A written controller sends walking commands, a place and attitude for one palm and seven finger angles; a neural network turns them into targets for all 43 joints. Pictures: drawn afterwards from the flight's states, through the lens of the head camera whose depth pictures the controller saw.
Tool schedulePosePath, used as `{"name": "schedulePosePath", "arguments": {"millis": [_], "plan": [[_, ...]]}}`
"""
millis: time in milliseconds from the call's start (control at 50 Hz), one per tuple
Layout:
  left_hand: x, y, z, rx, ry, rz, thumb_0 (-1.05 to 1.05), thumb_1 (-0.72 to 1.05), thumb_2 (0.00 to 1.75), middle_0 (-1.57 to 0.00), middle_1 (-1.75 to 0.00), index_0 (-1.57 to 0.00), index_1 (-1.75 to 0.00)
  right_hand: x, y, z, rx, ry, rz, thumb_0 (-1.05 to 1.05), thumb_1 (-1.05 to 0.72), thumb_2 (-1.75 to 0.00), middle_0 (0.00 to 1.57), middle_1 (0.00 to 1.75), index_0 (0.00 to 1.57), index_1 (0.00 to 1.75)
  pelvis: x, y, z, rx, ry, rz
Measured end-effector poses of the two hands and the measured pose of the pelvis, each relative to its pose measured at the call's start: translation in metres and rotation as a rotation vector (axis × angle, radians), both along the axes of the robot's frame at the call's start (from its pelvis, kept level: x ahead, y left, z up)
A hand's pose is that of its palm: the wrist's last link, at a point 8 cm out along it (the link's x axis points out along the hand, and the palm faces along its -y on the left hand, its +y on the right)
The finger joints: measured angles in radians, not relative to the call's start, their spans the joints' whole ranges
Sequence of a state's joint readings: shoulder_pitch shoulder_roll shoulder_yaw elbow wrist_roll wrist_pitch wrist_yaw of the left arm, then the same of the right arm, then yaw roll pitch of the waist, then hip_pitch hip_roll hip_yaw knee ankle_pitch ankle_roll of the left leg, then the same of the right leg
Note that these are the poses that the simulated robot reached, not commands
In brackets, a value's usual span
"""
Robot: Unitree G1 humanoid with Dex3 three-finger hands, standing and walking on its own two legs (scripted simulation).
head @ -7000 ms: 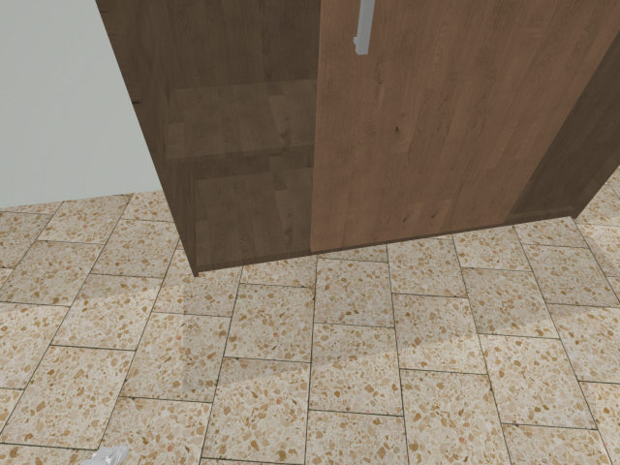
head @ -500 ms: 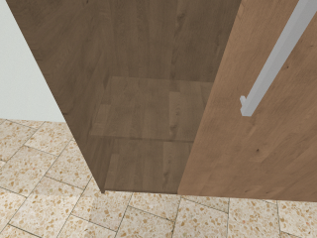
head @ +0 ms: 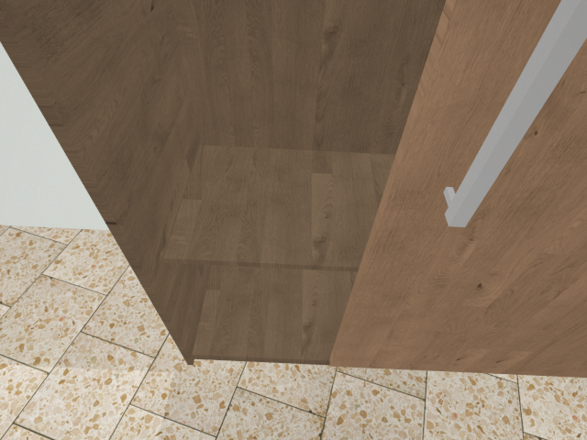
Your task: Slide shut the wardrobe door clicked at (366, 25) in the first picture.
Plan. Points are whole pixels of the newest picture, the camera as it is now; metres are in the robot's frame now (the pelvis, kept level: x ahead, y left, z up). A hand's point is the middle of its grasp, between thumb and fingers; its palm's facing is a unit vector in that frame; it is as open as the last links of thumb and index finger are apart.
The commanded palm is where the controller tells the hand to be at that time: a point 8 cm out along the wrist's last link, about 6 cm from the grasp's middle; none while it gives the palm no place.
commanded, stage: look again from close up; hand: right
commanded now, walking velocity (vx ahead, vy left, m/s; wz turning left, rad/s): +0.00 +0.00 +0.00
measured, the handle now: (503, 115) +0.43 -0.20 +0.25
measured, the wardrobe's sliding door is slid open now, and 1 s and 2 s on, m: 0.46 0.46 0.46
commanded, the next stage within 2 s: raise the hand with hooked fingers in 0.46 s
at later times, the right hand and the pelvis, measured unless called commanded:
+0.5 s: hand out of the picture -0.01 -0.18 -0.17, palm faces +0.05 +0.98 -0.20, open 7.4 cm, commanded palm none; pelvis +0.00 +0.00 +0.00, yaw -1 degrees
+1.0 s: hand out of the picture +0.13 -0.20 -0.01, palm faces +0.01 +1.00 +0.02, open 8.7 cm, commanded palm +0.12 -0.26 +0.01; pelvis -0.07 -0.01 -0.05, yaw -2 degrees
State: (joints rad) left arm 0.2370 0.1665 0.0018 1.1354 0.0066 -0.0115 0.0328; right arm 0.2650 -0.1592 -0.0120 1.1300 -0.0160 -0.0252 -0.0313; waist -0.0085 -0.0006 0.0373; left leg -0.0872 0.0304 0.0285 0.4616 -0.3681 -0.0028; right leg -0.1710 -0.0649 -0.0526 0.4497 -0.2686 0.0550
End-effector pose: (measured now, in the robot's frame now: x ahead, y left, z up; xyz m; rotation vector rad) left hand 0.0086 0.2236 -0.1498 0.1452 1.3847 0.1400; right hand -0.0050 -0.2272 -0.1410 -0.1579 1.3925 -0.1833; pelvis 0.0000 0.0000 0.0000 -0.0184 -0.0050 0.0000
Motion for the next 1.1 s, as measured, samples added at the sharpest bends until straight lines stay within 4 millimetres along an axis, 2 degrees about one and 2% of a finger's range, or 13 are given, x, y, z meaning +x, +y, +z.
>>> {"name": "schedulePosePath", "arguments": {"millis": [240, 580, 620, 660, 700, 760, 800, 820, 860, 900, 1000, 1060, 1100], "plan": [[-0.010, -0.008, 0.000, -0.011, 0.023, 0.007, 0.01, 0.92, 0.89, -0.20, -0.30, -0.20, -0.30, 0.006, -0.001, 0.000, 0.003, -0.019, -0.002, 0.01, -0.90, -0.90, 0.20, 0.30, 0.20, 0.29, 0.002, -0.003, 0.001, 0.000, -0.006, -0.007], [-0.012, -0.009, 0.003, -0.003, 0.023, 0.001, 0.01, 0.92, 0.89, -0.20, -0.30, -0.20, -0.30, -0.021, 0.003, -0.001, 0.018, 0.027, -0.023, 0.01, -0.90, -0.90, 0.20, 0.30, 0.20, 0.29, -0.002, -0.007, 0.002, 0.010, -0.005, -0.010], [-0.002, -0.005, 0.008, 0.029, -0.073, -0.010, 0.01, 0.92, 0.89, -0.20, -0.30, -0.20, -0.30, 0.003, -0.006, 0.015, -0.002, -0.116, -0.078, 0.02, -0.92, -0.89, 0.20, 0.30, 0.20, 0.30, -0.006, -0.009, 0.000, 0.015, -0.003, -0.002], [0.016, 0.000, 0.015, 0.055, -0.237, -0.016, 0.02, 0.92, 0.89, -0.20, -0.30, -0.20, -0.30, 0.043, -0.023, 0.051, -0.069, -0.392, -0.062, 0.04, -0.94, -0.89, 0.21, 0.31, 0.21, 0.30, -0.013, -0.009, -0.002, 0.003, 0.003, -0.006], [0.039, 0.005, 0.022, 0.068, -0.395, -0.031, 0.02, 0.92, 0.89, -0.20, -0.30, -0.20, -0.30, 0.085, -0.031, 0.093, -0.098, -0.656, -0.029, 0.04, -0.93, -0.88, 0.21, 0.32, 0.20, 0.31, -0.020, -0.011, -0.005, 0.000, 0.017, -0.029], [0.075, 0.013, 0.034, 0.085, -0.603, -0.066, 0.02, 0.92, 0.89, -0.20, -0.30, -0.20, -0.30, 0.138, -0.029, 0.152, -0.089, -1.043, 0.061, 0.04, -0.88, -0.86, 0.20, 0.34, 0.20, 0.34, -0.032, -0.013, -0.012, 0.007, 0.059, -0.049], [0.096, 0.017, 0.044, 0.093, -0.716, -0.081, 0.02, 0.91, 0.89, -0.20, -0.30, -0.20, -0.30, 0.157, -0.020, 0.173, -0.017, -1.255, 0.119, 0.03, -0.84, -0.85, 0.20, 0.36, 0.20, 0.36, -0.041, -0.012, -0.020, 0.008, 0.094, -0.043], [0.106, 0.018, 0.049, 0.096, -0.766, -0.089, 0.02, 0.91, 0.89, -0.20, -0.30, -0.20, -0.30, 0.161, -0.015, 0.176, 0.036, -1.333, 0.152, 0.02, -0.82, -0.84, 0.20, 0.37, 0.20, 0.37, -0.046, -0.011, -0.024, 0.008, 0.107, -0.037], [0.122, 0.020, 0.060, 0.101, -0.853, -0.115, 0.01, 0.91, 0.89, -0.20, -0.30, -0.20, -0.30, 0.160, -0.006, 0.173, 0.140, -1.420, 0.226, 0.02, -0.77, -0.83, 0.21, 0.40, 0.20, 0.40, -0.055, -0.010, -0.033, 0.008, 0.125, -0.029], [0.134, 0.020, 0.070, 0.108, -0.921, -0.135, 0.01, 0.91, 0.89, -0.20, -0.30, -0.20, -0.30, 0.150, -0.004, 0.161, 0.202, -1.415, 0.266, 0.01, -0.72, -0.81, 0.21, 0.43, 0.21, 0.43, -0.062, -0.009, -0.041, 0.008, 0.129, -0.024], [0.144, 0.010, 0.083, 0.111, -0.988, -0.177, 0.01, 0.91, 0.90, -0.20, -0.30, -0.20, -0.30, 0.110, -0.023, 0.136, 0.173, -1.313, 0.154, 0.01, -0.59, -0.76, 0.23, 0.50, 0.23, 0.50, -0.071, -0.008, -0.050, 0.023, 0.106, -0.033], [0.137, -0.001, 0.076, 0.100, -0.960, -0.217, 0.01, 0.91, 0.90, -0.20, -0.30, -0.20, -0.30, 0.096, -0.039, 0.145, 0.084, -1.345, 0.120, 0.02, -0.51, -0.73, 0.23, 0.54, 0.23, 0.54, -0.075, -0.007, -0.051, 0.041, 0.088, -0.050], [0.127, -0.010, 0.068, 0.082, -0.925, -0.239, 0.01, 0.91, 0.90, -0.20, -0.30, -0.20, -0.30, 0.096, -0.047, 0.158, 0.051, -1.398, 0.135, 0.02, -0.47, -0.71, 0.23, 0.57, 0.23, 0.57, -0.078, -0.007, -0.050, 0.054, 0.076, -0.063]]}}
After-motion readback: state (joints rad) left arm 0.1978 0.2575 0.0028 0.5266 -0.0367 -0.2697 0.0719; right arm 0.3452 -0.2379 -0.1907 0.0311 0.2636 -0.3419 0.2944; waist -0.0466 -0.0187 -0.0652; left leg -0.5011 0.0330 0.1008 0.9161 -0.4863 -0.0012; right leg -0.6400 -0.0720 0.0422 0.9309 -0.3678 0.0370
